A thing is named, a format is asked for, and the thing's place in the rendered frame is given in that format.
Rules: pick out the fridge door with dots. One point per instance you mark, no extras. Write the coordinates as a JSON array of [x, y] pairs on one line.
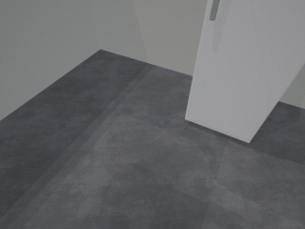
[[248, 56]]

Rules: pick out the handle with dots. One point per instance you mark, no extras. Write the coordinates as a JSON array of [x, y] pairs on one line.
[[214, 10]]

